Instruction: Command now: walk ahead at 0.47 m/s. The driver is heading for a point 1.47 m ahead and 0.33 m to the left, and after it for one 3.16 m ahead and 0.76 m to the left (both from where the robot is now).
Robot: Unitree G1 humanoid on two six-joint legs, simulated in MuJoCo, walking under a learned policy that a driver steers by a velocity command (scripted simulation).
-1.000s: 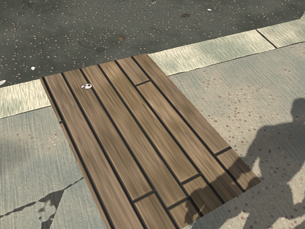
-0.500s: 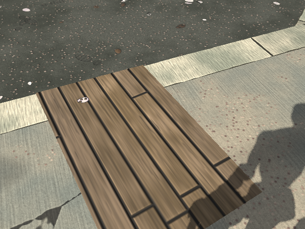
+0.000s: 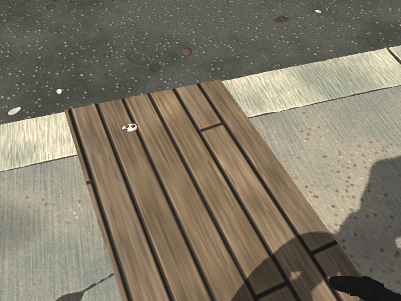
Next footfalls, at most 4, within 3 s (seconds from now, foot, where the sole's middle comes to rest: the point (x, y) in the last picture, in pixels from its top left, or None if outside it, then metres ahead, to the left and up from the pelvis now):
0.04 left None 0.23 0.12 -0.76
0.60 right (266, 277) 0.54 -0.12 -0.76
1.14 left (204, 192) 0.85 0.11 -0.76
1.60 right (264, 210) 0.79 -0.12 -0.76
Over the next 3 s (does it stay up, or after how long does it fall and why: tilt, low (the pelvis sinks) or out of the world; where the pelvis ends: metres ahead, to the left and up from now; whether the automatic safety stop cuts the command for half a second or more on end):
stays up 1.16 0.38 0.01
